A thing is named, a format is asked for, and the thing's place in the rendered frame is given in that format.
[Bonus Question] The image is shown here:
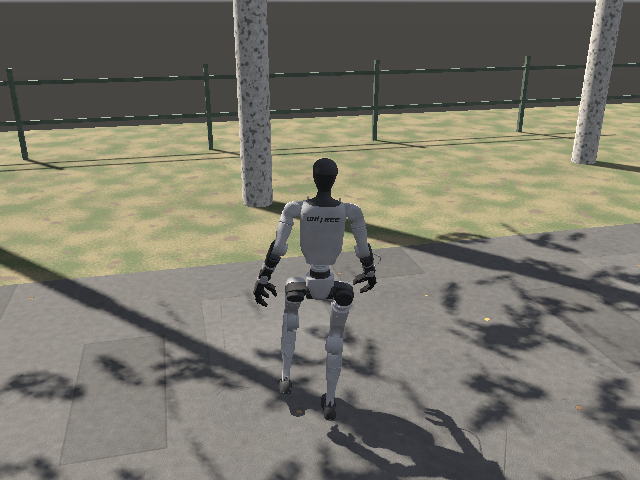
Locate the robot left forearm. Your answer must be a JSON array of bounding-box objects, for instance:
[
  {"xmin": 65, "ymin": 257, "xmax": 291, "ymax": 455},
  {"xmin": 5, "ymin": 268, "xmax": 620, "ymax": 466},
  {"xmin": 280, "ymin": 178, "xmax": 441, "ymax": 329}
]
[{"xmin": 257, "ymin": 240, "xmax": 281, "ymax": 284}]

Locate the right robot hand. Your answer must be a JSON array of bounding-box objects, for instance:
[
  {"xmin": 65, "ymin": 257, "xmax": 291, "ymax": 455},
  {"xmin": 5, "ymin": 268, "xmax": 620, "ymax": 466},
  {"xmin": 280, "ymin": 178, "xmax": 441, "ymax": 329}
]
[{"xmin": 353, "ymin": 272, "xmax": 377, "ymax": 293}]

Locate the left robot hand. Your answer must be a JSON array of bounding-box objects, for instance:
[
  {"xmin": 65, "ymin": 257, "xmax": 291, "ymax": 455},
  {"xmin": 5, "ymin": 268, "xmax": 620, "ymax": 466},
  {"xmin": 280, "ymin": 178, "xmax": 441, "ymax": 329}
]
[{"xmin": 253, "ymin": 280, "xmax": 277, "ymax": 307}]

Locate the robot right foot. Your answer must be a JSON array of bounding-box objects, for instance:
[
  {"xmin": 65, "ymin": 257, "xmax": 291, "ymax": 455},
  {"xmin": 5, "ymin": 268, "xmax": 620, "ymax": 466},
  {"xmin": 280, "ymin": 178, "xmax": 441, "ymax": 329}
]
[{"xmin": 321, "ymin": 393, "xmax": 336, "ymax": 420}]

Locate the robot left upper arm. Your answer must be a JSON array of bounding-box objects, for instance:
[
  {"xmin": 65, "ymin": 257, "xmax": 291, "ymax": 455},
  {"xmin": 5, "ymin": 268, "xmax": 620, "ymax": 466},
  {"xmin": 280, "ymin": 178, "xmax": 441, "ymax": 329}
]
[{"xmin": 271, "ymin": 201, "xmax": 303, "ymax": 256}]

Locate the left robot shin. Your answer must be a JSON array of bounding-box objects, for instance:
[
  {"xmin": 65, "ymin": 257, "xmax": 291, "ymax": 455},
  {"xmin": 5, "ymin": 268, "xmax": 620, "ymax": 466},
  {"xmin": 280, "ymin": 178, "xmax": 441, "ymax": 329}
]
[{"xmin": 281, "ymin": 313, "xmax": 296, "ymax": 381}]

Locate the robot right upper arm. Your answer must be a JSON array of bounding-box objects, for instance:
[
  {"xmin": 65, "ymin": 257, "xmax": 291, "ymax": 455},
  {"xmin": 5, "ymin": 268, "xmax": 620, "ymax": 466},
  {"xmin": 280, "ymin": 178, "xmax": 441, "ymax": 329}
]
[{"xmin": 344, "ymin": 203, "xmax": 370, "ymax": 258}]

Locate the robot right forearm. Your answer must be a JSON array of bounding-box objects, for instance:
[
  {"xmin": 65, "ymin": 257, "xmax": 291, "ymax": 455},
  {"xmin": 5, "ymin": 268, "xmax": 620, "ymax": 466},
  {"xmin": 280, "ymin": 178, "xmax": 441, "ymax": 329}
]
[{"xmin": 359, "ymin": 243, "xmax": 376, "ymax": 277}]

